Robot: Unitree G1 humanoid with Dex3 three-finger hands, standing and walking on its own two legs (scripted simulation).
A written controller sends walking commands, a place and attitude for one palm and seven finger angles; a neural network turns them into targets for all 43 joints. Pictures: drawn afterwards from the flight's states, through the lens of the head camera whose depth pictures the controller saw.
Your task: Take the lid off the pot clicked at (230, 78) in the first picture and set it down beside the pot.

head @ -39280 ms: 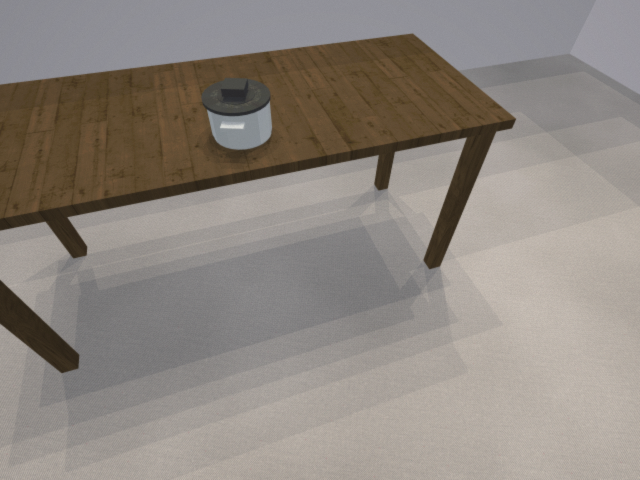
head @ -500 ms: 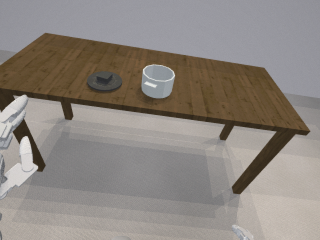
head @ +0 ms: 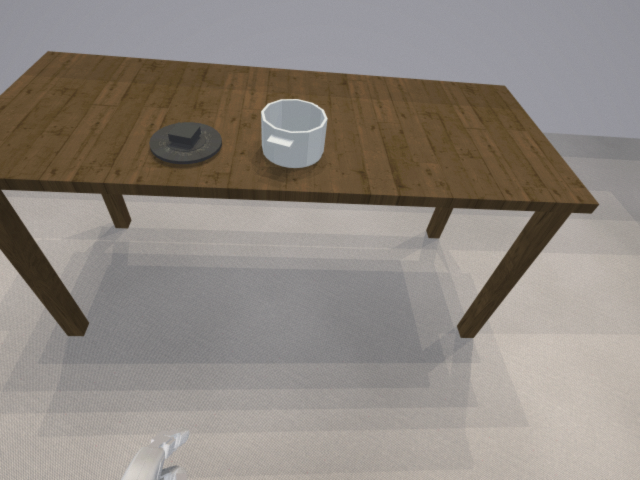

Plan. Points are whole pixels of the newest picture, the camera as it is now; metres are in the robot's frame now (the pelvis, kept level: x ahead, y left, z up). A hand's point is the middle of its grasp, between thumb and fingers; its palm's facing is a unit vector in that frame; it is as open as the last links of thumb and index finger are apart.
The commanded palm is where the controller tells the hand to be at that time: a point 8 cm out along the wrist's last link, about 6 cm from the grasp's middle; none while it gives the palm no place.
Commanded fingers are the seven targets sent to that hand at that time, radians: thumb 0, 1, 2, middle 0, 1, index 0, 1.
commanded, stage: stop stepping back and stand still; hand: left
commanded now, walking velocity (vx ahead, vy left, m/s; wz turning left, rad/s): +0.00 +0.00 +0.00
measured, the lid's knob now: (184, 133) +0.84 +0.28 -0.03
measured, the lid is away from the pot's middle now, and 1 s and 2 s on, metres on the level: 0.25 0.25 0.25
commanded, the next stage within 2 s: let the arm hang, fingers relaxed in 1.08 s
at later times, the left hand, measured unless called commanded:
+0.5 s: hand out of the picture +0.15 +0.20 -0.16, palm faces +0.03 -0.98 -0.19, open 7.3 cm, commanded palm none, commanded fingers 0.00 0.90 0.90 -0.20 -0.30 -0.20 -0.30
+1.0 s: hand out of the picture +0.14 +0.16 -0.16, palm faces +0.02 -0.98 -0.20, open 7.4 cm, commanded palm none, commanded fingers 0.00 0.90 0.90 -0.20 -0.30 -0.20 -0.30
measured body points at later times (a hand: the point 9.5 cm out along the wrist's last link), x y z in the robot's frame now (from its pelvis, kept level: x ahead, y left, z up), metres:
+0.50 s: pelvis +0.07 +0.01 +0.02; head +0.10 +0.03 +0.47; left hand +0.15 +0.25 -0.14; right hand +0.06 -0.20 -0.13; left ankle +0.02 +0.07 -0.72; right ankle +0.11 -0.15 -0.71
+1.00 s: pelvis +0.08 -0.02 +0.02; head +0.11 +0.00 +0.46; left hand +0.14 +0.22 -0.14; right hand +0.09 -0.25 -0.13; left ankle +0.02 +0.07 -0.72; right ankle +0.11 -0.15 -0.72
